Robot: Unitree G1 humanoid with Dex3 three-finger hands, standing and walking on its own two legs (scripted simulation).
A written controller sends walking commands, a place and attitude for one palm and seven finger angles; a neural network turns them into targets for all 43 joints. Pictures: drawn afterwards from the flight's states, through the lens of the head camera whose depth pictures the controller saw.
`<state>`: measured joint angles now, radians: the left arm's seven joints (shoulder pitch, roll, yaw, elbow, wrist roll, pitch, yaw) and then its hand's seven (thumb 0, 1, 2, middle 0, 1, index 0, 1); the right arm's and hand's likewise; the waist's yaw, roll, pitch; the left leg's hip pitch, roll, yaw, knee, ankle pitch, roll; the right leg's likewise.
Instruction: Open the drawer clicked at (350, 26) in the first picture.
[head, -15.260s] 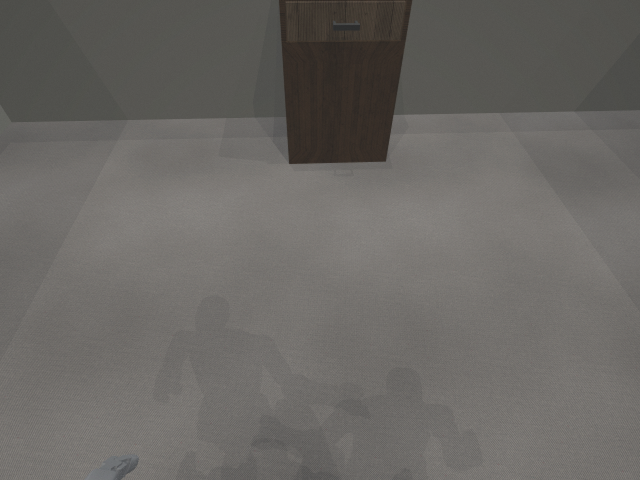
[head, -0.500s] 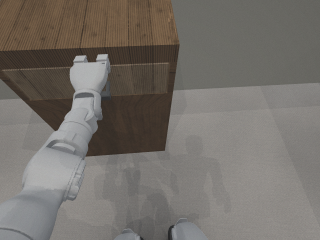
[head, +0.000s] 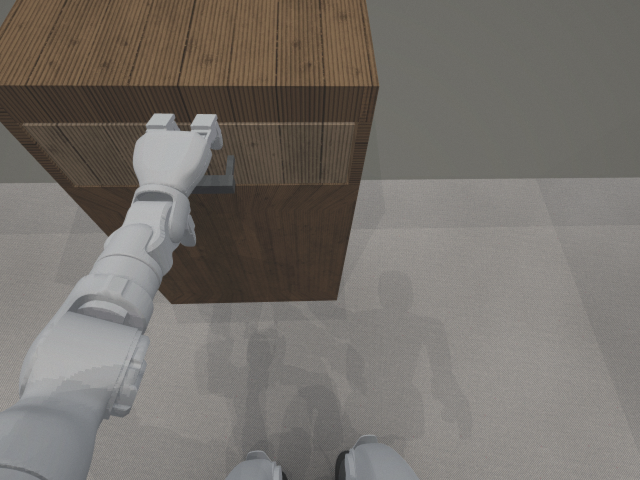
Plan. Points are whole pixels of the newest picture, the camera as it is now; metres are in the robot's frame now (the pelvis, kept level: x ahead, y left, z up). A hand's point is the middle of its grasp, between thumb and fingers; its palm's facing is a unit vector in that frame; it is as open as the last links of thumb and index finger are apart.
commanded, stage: move the hooked fingers above the handle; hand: left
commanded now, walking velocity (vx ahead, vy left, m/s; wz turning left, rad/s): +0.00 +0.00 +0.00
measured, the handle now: (201, 173) +0.56 +0.14 -0.03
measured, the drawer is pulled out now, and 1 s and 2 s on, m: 0.00 0.00 0.00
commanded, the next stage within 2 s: none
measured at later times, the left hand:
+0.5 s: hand (192, 193) +0.50 +0.14 +0.00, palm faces -0.12 -0.03 -0.99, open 13.9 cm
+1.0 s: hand (192, 182) +0.50 +0.14 +0.02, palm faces -0.14 -0.04 -0.99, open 13.8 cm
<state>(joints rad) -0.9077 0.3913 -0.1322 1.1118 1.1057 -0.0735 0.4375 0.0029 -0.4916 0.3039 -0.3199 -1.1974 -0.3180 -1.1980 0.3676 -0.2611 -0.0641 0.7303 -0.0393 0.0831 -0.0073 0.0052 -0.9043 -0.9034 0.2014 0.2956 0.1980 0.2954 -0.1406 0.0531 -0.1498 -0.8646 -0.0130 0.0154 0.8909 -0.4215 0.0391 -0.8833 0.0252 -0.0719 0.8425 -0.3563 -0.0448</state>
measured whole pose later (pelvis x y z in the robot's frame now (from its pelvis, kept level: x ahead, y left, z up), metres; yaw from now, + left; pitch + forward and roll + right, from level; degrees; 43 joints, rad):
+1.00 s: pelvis +0.01 +0.00 +0.01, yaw -2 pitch +20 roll -1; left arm -0.90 0.38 -0.12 1.16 1.07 -0.03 0.31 0.00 -0.49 0.30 -0.32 -1.20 -0.32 -1.21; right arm 0.36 -0.24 -0.03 0.68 -0.02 0.11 -0.02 0.00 -0.90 -0.90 0.20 0.30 0.20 0.30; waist -0.15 0.05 -0.14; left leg -0.76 0.00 0.05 0.80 -0.40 0.05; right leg -0.79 0.04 -0.03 0.76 -0.33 -0.04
